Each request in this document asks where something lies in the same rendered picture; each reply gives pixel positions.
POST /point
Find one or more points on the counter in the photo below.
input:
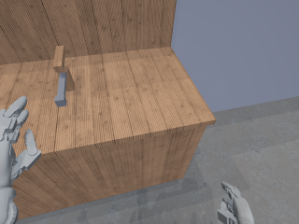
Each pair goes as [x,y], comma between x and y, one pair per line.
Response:
[133,117]

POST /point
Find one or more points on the robot left forearm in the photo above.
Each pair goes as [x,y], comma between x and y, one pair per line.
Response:
[9,211]

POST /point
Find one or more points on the robot left hand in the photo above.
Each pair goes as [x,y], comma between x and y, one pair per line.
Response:
[11,121]

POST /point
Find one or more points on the robot right hand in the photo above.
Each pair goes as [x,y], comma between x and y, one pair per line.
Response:
[239,211]

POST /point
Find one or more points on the tap lever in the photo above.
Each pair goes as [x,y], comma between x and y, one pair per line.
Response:
[60,99]

